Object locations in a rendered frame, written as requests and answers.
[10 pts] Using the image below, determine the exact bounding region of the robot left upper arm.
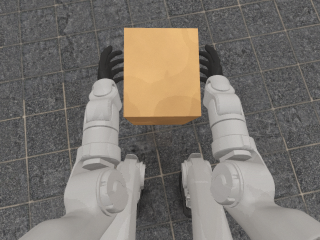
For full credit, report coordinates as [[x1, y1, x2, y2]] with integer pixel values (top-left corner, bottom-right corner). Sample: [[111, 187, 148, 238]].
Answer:
[[18, 167, 129, 240]]

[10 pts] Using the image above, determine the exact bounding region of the left robot hand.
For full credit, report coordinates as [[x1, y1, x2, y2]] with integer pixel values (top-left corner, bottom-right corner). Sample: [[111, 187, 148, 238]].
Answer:
[[97, 45, 124, 84]]

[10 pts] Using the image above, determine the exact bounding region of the robot right upper arm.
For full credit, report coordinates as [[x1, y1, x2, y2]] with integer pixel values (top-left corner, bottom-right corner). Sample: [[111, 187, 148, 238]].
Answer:
[[210, 160, 320, 240]]

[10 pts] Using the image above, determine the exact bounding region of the right robot forearm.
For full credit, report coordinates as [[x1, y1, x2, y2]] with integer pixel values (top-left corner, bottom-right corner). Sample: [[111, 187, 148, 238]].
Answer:
[[203, 75, 268, 169]]

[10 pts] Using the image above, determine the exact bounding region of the robot left thigh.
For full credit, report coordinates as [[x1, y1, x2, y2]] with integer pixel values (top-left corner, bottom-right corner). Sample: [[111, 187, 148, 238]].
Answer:
[[100, 158, 146, 240]]

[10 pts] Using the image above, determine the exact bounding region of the carton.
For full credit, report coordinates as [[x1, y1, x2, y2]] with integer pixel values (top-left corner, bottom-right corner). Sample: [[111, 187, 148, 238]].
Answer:
[[123, 28, 202, 125]]

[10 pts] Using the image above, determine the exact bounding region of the robot left foot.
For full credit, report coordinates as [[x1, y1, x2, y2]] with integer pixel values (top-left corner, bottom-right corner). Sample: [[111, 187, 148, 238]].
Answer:
[[136, 185, 144, 219]]

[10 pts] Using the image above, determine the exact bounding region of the right robot hand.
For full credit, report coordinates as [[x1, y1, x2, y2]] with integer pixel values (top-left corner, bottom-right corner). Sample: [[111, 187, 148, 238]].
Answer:
[[199, 44, 223, 84]]

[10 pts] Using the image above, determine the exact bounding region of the left robot forearm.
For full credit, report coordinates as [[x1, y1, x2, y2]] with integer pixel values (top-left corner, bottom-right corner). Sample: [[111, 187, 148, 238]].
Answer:
[[64, 78, 122, 204]]

